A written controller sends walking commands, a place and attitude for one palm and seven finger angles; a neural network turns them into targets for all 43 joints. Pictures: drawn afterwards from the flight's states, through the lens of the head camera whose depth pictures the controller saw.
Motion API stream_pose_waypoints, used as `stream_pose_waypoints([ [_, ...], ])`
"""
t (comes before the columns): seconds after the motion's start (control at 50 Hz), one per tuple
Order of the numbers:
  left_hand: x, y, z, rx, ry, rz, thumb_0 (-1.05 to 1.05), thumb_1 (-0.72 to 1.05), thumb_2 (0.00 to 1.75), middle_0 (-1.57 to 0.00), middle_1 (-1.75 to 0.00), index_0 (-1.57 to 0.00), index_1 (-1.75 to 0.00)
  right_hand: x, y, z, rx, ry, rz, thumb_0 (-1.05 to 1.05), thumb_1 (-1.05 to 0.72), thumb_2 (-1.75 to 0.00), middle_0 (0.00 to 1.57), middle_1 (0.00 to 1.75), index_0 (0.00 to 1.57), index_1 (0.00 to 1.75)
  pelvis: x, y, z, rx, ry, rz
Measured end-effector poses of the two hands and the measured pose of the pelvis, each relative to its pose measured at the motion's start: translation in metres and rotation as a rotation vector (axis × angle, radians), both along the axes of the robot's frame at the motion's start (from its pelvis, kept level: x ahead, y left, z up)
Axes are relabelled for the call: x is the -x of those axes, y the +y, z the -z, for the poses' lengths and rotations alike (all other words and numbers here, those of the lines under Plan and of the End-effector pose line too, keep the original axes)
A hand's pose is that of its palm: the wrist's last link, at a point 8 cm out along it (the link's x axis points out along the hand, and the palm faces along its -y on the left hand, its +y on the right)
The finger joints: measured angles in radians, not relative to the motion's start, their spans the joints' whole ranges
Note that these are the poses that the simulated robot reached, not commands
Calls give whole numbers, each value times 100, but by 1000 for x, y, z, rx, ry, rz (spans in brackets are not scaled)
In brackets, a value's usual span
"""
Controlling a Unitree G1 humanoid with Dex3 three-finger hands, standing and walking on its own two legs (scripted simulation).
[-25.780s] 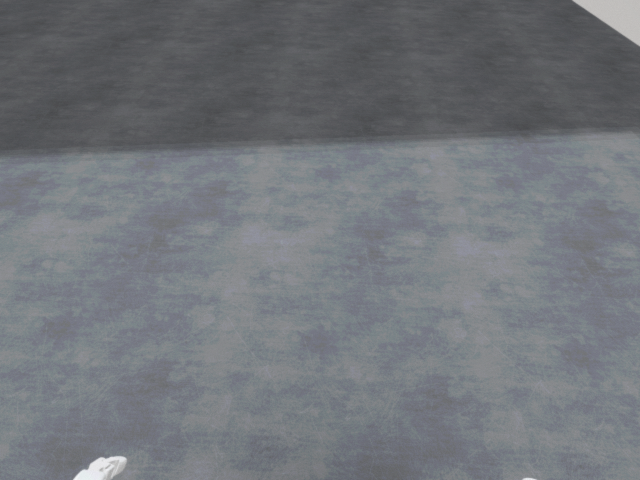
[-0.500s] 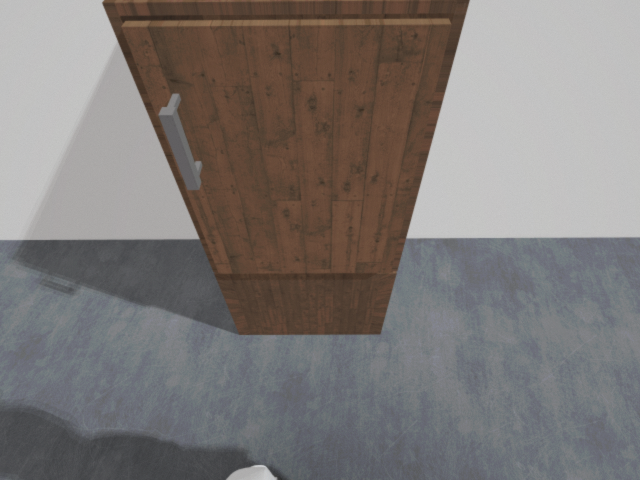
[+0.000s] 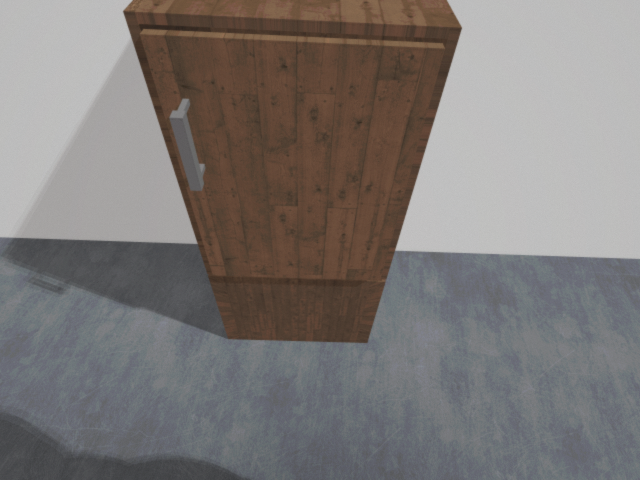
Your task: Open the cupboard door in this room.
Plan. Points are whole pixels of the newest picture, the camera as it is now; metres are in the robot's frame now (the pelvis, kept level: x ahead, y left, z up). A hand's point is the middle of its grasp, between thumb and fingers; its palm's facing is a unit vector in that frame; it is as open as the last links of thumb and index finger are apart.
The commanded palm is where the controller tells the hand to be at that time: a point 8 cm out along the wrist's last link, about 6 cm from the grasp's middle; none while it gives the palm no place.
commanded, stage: look again from close up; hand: left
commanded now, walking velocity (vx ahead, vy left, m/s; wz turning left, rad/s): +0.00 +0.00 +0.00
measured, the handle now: (191, 146) +0.60 +0.26 +0.07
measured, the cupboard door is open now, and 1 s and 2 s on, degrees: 0 0 0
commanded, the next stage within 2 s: shuffle to correct the standing spot in 0.46 s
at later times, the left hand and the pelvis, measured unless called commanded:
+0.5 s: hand out of the picture +0.03 +0.24 -0.16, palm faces +0.01 -0.96 -0.29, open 7.4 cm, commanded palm none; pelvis -0.03 +0.01 +0.00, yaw +0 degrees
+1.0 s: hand out of the picture -0.03 +0.18 -0.18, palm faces +0.00 -0.99 -0.12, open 7.4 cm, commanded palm none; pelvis +0.02 +0.03 -0.01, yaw -2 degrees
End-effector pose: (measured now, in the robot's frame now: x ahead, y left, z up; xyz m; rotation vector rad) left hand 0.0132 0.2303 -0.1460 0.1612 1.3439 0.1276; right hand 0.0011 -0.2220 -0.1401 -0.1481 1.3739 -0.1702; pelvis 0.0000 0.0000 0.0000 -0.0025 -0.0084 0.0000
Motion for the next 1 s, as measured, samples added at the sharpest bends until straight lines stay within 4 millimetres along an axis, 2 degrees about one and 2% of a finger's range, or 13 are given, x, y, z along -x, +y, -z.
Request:
stream_pose_waypoints([
  [0.14, -3, 27, -4, -58, -70, 1, 1, 91, 89, -20, -30, -20, -30, -29, -25, -6, 74, -154, -18, 2, -92, -90, 20, 30, 21, 30, 6, 6, 5, 5, -24, 3],
  [0.24, -12, 43, -11, -82, -130, 8, 1, 91, 89, -20, -30, -20, -30, -46, -34, -17, 103, -218, -54, 1, -91, -90, 20, 30, 20, 30, 12, 10, 3, 5, -39, 2],
  [0.4, -16, 56, -21, -103, -174, 24, 1, 91, 89, -20, -30, -20, -30, -53, -37, -27, 112, -256, -94, 1, -91, -90, 20, 30, 20, 30, 23, 13, -1, 0, -48, 0],
  [0.5, -9, 57, -22, -104, -155, 29, 0, 91, 89, -20, -30, -20, -30, -42, -34, -24, 99, -226, -96, 1, -91, -90, 20, 30, 20, 30, 28, 14, -2, -3, -45, -2],
  [0.64, 13, 49, -16, -87, -84, 15, 0, 91, 89, -20, -30, -20, -30, -11, -26, -14, 72, -128, -77, 1, -91, -90, 20, 30, 20, 30, 29, 14, -3, -3, -37, -4],
  [0.8, 52, 20, 3, 2, 49, -36, 0, 91, 89, -20, -30, -20, -30, 34, 4, 1, 15, 31, -24, 1, -91, -90, 20, 30, 20, 30, 14, 19, 2, 8, -25, 2],
  [0.88, 66, 9, 11, 47, 125, -63, 0, 91, 89, -20, -30, -20, -30, 48, 22, 4, -4, 89, 17, 1, -91, -90, 20, 30, 20, 30, 0, 25, 6, 10, -25, 9],
  [0.94, 65, 4, 13, 66, 171, -57, 1, 91, 89, -20, -30, -20, -30, 54, 36, 5, -17, 112, 58, 1, -91, -90, 20, 30, 20, 30, -12, 28, 7, 2, -19, 23],
  [1.0, 49, 0, 10, 70, 182, -34, 1, 91, 89, -20, -30, -20, -30, 57, 46, 5, -36, 130, 98, 1, -91, -90, 20, 30, 20, 30, -25, 27, 7, -5, -19, 42],
])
